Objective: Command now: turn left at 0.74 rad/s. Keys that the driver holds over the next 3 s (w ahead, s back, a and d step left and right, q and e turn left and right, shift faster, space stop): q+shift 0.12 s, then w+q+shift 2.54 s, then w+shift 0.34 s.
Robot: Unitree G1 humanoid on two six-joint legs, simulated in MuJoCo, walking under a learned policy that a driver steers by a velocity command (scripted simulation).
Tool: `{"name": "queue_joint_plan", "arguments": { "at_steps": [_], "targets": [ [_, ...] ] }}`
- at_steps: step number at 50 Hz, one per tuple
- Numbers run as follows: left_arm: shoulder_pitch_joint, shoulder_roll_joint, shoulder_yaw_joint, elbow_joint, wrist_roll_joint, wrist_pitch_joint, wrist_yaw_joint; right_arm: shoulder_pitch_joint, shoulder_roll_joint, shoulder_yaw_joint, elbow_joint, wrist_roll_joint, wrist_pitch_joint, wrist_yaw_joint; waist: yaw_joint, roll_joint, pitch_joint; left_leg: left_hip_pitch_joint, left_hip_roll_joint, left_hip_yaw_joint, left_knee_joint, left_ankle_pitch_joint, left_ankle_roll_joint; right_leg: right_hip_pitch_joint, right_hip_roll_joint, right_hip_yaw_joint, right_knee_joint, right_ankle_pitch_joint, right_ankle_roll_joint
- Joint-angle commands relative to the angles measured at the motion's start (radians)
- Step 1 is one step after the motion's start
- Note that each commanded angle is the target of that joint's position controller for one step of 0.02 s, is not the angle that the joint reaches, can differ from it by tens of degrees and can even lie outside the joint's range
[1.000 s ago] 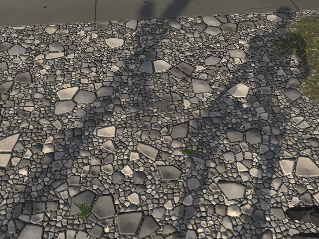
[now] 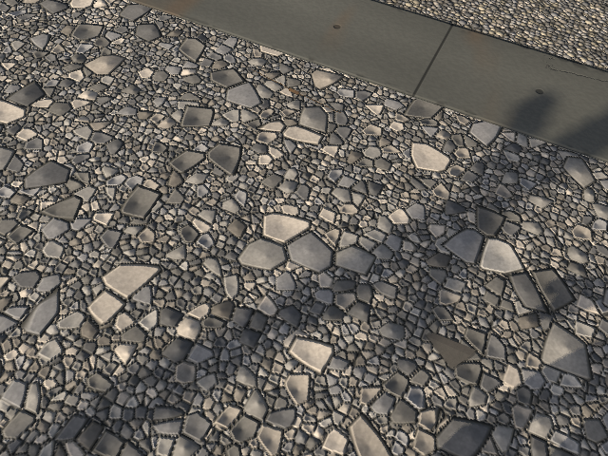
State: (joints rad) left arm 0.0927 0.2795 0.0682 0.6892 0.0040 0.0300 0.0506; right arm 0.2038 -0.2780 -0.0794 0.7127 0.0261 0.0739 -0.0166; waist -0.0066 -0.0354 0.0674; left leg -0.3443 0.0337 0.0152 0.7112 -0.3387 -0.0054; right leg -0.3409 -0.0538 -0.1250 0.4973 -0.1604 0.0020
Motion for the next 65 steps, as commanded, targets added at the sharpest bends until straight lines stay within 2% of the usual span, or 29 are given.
{"name": "queue_joint_plan", "arguments": {
  "at_steps": [1,2,3,4,7,9,17,18,22,24,25,26,27,28,30,38,41,43,46,47,48,49,50,51,53,55,59,63,65],
  "targets": [
    [-0.016,0.108,0.039,-0.036,-0.017,-0.002,-0.001,0.15,-0.122,-0.052,-0.026,-0.007,-0.012,0.006,-0.047,-0.014,-0.138,0.213,-0.007,-0.052,-0.242,0.148,0.1,-0.034,-0.17,0.07,0.043,-0.107,-0.067],
    [0.002,0.05,0.024,-0.061,0.011,0.001,-0.011,0.172,-0.258,-0.086,-0.047,-0.011,-0.016,-0.015,-0.014,0.314,-0.085,0.3,0.248,-0.466,-0.373,0.386,0.233,-0.303,-0.005,-0.05,0.38,-0.393,0.054],
    [-0.147,0.061,0.025,-0.127,0.012,-0.016,-0.006,0.138,-0.287,-0.082,-0.085,-0.051,-0.039,-0.012,-0.059,0.31,-0.086,0.209,0.313,-0.645,-0.43,0.383,0.375,-0.408,0.1,0.14,0.567,-0.505,0.057],
    [-0.165,0.089,0.034,-0.127,0.002,-0.024,-0.005,0.082,-0.256,-0.076,-0.093,-0.058,-0.06,-0.012,-0.034,0.223,-0.081,0.2,0.274,-0.58,-0.447,0.262,0.342,-0.424,0.076,0.206,0.629,-0.424,0.036],
    [-0.07,0.121,0.057,-0.071,0.013,-0.034,-0.004,0.011,-0.174,-0.054,-0.109,0.008,-0.068,-0.023,0.014,0.141,-0.139,0.236,0.16,-0.457,-0.431,0.044,0.22,-0.392,0.045,0.22,0.609,-0.186,0.034],
    [-0.083,0.111,0.058,-0.075,-0.013,-0.057,-0.031,0.069,-0.156,-0.043,-0.102,0.006,-0.078,-0.022,-0.002,0.177,-0.137,0.256,0.14,-0.511,-0.501,-0.265,0.224,-0.389,0.062,0.211,0.541,-0.101,0.037],
    [-0.205,0.07,0.049,-0.107,-0.031,-0.14,-0.066,0.115,-0.179,-0.044,-0.117,0.011,-0.1,-0.033,-0.046,0.215,-0.053,0.19,0.076,-0.525,-0.477,-0.154,0.228,-0.239,0.126,0.21,0.132,-0.051,0.078],
    [-0.136,0.074,0.031,-0.066,0.047,-0.068,-0.079,0.138,-0.235,-0.06,-0.091,-0.072,-0.086,0.023,-0.069,0.312,-0.071,0.176,0.014,-0.51,-0.471,-0.204,0.223,-0.207,0.119,0.141,0.178,-0.107,0.084],
    [-0.112,0.098,0.027,-0.102,-0.002,-0.042,-0.059,0.049,-0.193,-0.048,-0.136,-0.043,-0.084,0.066,-0.017,0.202,-0.043,-0.008,0.009,-0.615,-0.417,-0.2,0.213,0.037,0.108,0.171,0.036,-0.127,0.073],
    [0.104,0.154,0.044,-0.048,0.006,-0.065,-0.035,-0.03,-0.16,-0.036,-0.159,-0.046,-0.096,0.054,0.109,0.07,-0.085,-0.245,-0.048,-0.553,-0.24,-0.226,0.157,0.414,0.049,0.183,-0.051,-0.093,0.03],
    [0.235,0.231,0.059,-0.033,0.035,-0.079,-0.021,-0.009,-0.07,-0.011,-0.163,-0.044,-0.112,0.053,0.156,-0.131,-0.173,-0.358,-0.161,-0.381,0.07,-0.29,0.119,0.601,-0.153,0.392,-0.132,-0.34,0.003],
    [0.262,0.33,0.075,-0.039,0.064,-0.08,-0.018,-0.046,-0.039,0.006,-0.219,-0.023,-0.116,0.045,0.144,-0.26,-0.189,-0.557,-0.228,-0.239,0.305,-0.242,0.097,0.624,-0.373,0.829,-0.307,-0.715,-0.049],
    [0.175,0.281,0.071,-0.048,0.061,-0.08,-0.029,-0.058,-0.088,0.006,-0.213,-0.039,-0.108,0.034,0.091,-0.165,-0.114,-0.602,-0.096,-0.207,0.442,-0.097,0.095,0.503,-0.409,0.885,-0.324,-0.742,-0.078],
    [0.147,0.197,0.047,-0.059,0.043,-0.079,-0.035,-0.083,-0.135,-0.007,-0.191,-0.062,-0.101,0.044,0.078,-0.076,-0.067,-0.585,-0.066,-0.182,0.479,-0.022,0.09,0.431,-0.352,0.737,-0.293,-0.662,-0.067],
    [0.163,0.139,0.021,-0.041,0.03,-0.085,-0.035,-0.064,-0.138,-0.012,-0.16,-0.075,-0.091,0.085,0.057,-0.071,-0.048,-0.529,-0.019,-0.147,0.493,0.074,0.067,0.37,-0.232,0.449,-0.295,-0.419,-0.037],
    [0.369,0.075,-0.003,0.09,0.031,-0.131,-0.053,-0.275,-0.075,0.03,-0.202,-0.066,-0.075,0.122,0.083,-0.061,0.087,-0.607,0.012,-0.011,0.469,0.243,0.075,0.358,-0.164,0.026,-0.365,0.138,-0.017],
    [0.428,0.096,-0.003,0.137,0.037,-0.132,-0.039,-0.38,-0.04,0.057,-0.234,-0.065,-0.076,0.138,0.09,-0.051,0.121,-0.516,0.001,0.118,0.246,0.211,0.117,0.392,-0.159,-0.087,-0.376,0.417,0.004],
    [0.433,0.135,-0.002,0.149,0.033,-0.127,-0.026,-0.361,-0.028,0.066,-0.22,-0.062,-0.075,0.131,0.049,-0.064,0.072,-0.307,-0.089,0.223,0.125,0.173,0.17,0.394,-0.156,-0.16,-0.284,1.001,0.022],
    [0.365,0.249,0.023,0.132,0.033,-0.093,-0.002,0.019,-0.132,0.022,-0.109,-0.053,-0.075,0.097,-0.172,-0.143,-0.144,0.117,-0.171,0.172,0.075,0.05,0.242,0.382,-0.242,-0.133,0.191,1.412,-0.005],
    [0.304,0.251,0.023,0.104,0.035,-0.086,-0.013,0.259,-0.19,-0.012,-0.033,-0.053,-0.084,0.073,-0.274,-0.123,-0.244,0.435,-0.167,0.079,-0.029,0.058,0.284,0.206,-0.239,-0.116,0.501,1.217,-0.027],
    [0.276,0.184,0.016,0.093,0.036,-0.088,-0.031,0.239,-0.247,-0.054,-0.012,-0.015,-0.075,0.046,-0.228,0.089,-0.245,0.66,-0.08,-0.101,-0.124,0.014,0.293,-0.082,-0.052,-0.106,0.857,0.174,-0.011],
    [0.314,0.124,-0.008,-0.046,0.02,-0.109,-0.048,0.135,-0.36,-0.064,-0.066,-0.057,-0.059,0.047,-0.084,0.248,-0.35,0.889,0.199,-0.684,-0.243,-0.066,0.48,-0.488,0.063,0.01,1.189,-0.325,0.043],
    [0.179,0.181,-0.003,-0.078,0.022,-0.133,-0.048,0.227,-0.321,-0.064,-0.069,-0.058,-0.051,0.031,-0.165,0.022,-0.378,0.848,0.203,-0.776,-0.357,-0.088,0.478,-0.547,0.035,0.18,1.174,-0.221,0.03],
    [0.166,0.155,-0.014,-0.091,0.016,-0.144,-0.049,0.214,-0.292,-0.059,-0.025,-0.053,-0.063,0.021,-0.112,-0.005,-0.205,0.678,0.2,-0.725,-0.431,-0.045,0.442,-0.557,-0.015,0.193,1.066,-0.2,0.02],
    [0.183,0.133,-0.025,-0.066,0.055,-0.124,-0.046,0.131,-0.231,-0.035,-0.011,-0.054,-0.099,0.007,0.006,-0.094,-0.03,0.36,0.09,-0.534,-0.448,0.116,0.374,-0.428,-0.076,0.192,0.888,-0.24,0.03],
    [0.231,0.125,-0.03,-0.061,0.08,-0.079,-0.053,0.094,-0.182,-0.009,-0.015,-0.041,-0.128,0.005,0.071,-0.025,0.006,0.157,0.029,-0.47,-0.467,0.177,0.382,-0.339,-0.102,0.185,0.781,-0.301,0.065],
    [-0.023,0.079,-0.055,-0.166,0.055,-0.072,-0.073,0.108,-0.191,-0.012,0.001,-0.041,-0.158,0.019,0.023,0.037,0.091,-0.089,-0.075,-0.391,-0.546,0.269,0.33,-0.207,-0.077,0.111,0.405,-0.016,0.085],
    [-0.097,0.085,-0.059,-0.186,0.028,-0.08,-0.074,0.176,-0.228,-0.029,0.038,-0.022,-0.163,0.029,-0.04,0.073,0.012,0.066,-0.044,-0.408,-0.497,0.63,0.262,-0.039,0.01,0.102,0.15,0.221,0.032],
    [-0.011,0.138,-0.038,-0.162,0.027,-0.084,-0.058,0.179,-0.26,-0.036,0.048,-0.022,-0.16,0.022,0.0,0.072,-0.08,0.179,-0.043,-0.415,-0.329,0.906,0.212,0.115,0.069,0.109,0.085,0.137,0.01]
  ]
}}
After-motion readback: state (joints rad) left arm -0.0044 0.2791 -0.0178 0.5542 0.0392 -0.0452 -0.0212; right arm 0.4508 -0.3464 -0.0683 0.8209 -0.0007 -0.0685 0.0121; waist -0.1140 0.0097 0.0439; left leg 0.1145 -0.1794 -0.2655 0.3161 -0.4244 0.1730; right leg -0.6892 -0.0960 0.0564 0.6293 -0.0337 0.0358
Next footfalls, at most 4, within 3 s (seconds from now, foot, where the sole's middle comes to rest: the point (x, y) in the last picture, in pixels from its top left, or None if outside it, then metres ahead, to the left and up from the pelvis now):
0.02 left None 0.04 0.11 -0.77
0.50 right None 0.21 -0.06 -0.77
0.96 left None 0.42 0.34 -0.77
1.36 right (24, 309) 0.78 0.64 -0.77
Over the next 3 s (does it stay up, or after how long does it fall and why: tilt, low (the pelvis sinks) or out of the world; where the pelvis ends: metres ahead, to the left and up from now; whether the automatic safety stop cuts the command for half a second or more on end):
stays up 0.08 1.80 -0.01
